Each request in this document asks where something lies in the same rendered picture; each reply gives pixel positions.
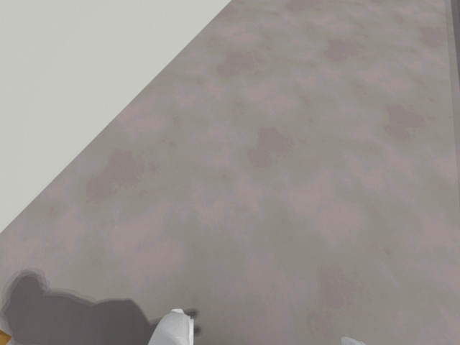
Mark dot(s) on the robot left thigh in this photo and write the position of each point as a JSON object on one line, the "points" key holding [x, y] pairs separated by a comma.
{"points": [[173, 329]]}

